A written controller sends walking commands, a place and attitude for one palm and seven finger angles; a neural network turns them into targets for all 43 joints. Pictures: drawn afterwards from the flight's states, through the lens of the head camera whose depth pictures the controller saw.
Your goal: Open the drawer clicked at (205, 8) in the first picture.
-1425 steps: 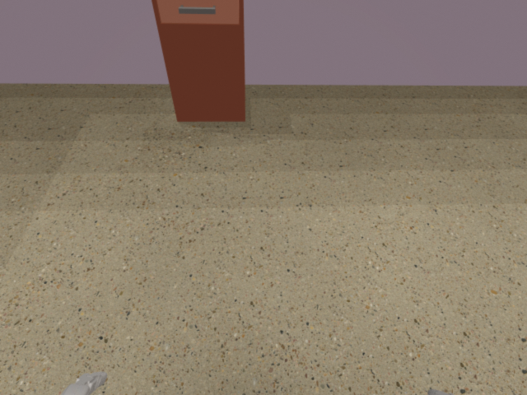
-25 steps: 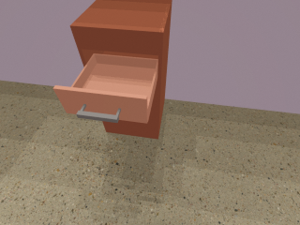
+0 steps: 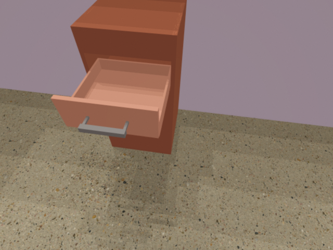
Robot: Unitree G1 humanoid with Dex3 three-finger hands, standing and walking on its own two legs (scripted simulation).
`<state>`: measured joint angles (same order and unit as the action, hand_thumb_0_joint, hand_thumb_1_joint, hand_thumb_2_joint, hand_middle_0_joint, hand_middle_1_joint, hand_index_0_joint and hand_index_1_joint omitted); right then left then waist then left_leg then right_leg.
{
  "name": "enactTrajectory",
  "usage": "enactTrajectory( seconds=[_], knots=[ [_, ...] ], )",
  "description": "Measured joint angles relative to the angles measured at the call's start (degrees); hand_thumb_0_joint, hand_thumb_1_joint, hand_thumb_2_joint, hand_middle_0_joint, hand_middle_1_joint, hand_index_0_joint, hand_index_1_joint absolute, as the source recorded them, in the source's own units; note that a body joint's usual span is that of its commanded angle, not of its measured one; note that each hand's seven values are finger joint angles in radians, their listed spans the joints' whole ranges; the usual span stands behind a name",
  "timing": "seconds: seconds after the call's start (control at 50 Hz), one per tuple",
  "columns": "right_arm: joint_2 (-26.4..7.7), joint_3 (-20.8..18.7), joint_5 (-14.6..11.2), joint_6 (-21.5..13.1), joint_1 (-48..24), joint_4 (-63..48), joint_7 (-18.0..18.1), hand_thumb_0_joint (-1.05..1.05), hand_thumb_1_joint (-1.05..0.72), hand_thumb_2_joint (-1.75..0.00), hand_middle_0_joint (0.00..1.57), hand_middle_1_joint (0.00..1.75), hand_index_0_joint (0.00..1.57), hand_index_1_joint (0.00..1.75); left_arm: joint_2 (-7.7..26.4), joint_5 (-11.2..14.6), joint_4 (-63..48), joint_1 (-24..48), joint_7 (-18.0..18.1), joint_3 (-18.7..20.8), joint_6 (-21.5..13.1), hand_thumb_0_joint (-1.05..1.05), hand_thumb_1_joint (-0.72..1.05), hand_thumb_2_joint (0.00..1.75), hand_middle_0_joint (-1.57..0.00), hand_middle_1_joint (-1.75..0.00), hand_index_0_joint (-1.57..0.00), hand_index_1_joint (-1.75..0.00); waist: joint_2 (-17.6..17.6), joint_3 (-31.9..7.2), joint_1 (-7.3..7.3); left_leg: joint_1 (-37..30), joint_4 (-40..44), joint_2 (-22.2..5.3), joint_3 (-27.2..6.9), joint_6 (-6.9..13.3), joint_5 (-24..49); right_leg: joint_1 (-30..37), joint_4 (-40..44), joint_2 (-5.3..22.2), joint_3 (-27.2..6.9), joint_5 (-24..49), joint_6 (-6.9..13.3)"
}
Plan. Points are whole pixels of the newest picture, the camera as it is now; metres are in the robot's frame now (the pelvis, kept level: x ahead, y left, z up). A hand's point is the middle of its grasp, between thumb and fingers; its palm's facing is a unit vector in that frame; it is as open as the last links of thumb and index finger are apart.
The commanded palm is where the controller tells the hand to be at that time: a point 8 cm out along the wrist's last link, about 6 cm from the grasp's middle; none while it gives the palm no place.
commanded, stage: look to check the result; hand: left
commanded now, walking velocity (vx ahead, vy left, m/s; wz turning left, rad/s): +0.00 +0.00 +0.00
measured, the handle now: (104, 126) +0.53 +0.26 -0.10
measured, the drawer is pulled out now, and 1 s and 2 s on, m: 0.30 0.30 0.30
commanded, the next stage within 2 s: stand and wait in 0.42 s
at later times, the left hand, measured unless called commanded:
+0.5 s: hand out of the picture +0.00 +0.16 -0.18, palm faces +0.05 -0.98 -0.18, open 7.4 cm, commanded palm none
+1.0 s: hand out of the picture +0.00 +0.16 -0.18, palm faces +0.05 -0.98 -0.18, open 7.4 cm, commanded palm none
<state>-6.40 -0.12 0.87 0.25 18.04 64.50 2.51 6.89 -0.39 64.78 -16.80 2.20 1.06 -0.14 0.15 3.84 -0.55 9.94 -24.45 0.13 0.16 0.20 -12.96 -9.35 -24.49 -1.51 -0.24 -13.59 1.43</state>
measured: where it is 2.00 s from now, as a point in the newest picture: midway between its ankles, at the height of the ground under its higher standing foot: outside the picture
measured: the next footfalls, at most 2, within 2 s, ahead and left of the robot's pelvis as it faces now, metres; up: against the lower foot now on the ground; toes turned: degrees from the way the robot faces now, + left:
right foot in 1.86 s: +0.07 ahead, -0.14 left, +0.00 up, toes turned +17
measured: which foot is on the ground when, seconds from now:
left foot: down 0.00-1.00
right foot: down 0.00-1.00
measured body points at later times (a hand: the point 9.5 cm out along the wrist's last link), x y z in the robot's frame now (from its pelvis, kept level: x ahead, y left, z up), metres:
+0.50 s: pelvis +0.01 +0.00 +0.00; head +0.03 +0.00 +0.45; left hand +0.00 +0.21 -0.16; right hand -0.01 -0.21 -0.16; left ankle +0.00 +0.12 -0.74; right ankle +0.00 -0.10 -0.74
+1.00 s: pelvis +0.01 +0.00 +0.00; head +0.04 +0.00 +0.45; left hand +0.00 +0.21 -0.16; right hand -0.01 -0.21 -0.16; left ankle +0.00 +0.12 -0.74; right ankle +0.00 -0.10 -0.74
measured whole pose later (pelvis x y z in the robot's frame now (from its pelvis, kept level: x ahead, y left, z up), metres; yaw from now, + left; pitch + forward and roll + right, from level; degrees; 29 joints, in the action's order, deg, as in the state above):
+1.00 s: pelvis +0.01 +0.00 +0.00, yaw +0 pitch -2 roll +0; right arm -6.2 -0.2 0.8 0.0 16.7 65.0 2.6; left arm 7.0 -0.3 65.0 -16.0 2.3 1.1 -0.5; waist 0.0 4.3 -0.5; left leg 8.1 -23.1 0.1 0.0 0.0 -13.4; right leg -7.5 -23.3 -1.6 -0.1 -14.2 1.6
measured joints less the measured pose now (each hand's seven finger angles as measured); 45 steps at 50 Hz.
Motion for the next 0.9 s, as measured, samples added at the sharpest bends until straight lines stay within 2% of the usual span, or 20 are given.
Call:
enactTrajectory(
  seconds=[0.32,0.9],
  knots=[
    [-0.2,-0.1,0.0,0.0,-1.6,-0.2,0.1,0.0,-0.91,-0.9,0.2,0.3,0.2,0.3,-0.2,0.0,0.3,-0.2,0.1,0.0,-0.2,0.0,0.91,0.9,-0.2,-0.3,-0.2,-0.3,0.0,-0.1,0.31,-1.0,0.5,-0.1,-0.1,-0.1,-0.3,1.1,0.6,-0.1,0.0,-0.3,0.1],
    [0.2,-0.1,-0.1,-0.2,-1.2,0.5,0.1,0.0,-0.9,-0.9,0.2,0.3,0.2,0.3,0.1,0.1,0.1,0.9,0.1,0.1,-0.3,0.0,0.91,0.9,-0.2,-0.3,-0.2,-0.3,0.0,0.4,0.05,-1.7,1.3,0.0,-0.2,-0.2,-0.4,1.7,1.1,0.0,0.1,-0.5,0.1]
  ],
)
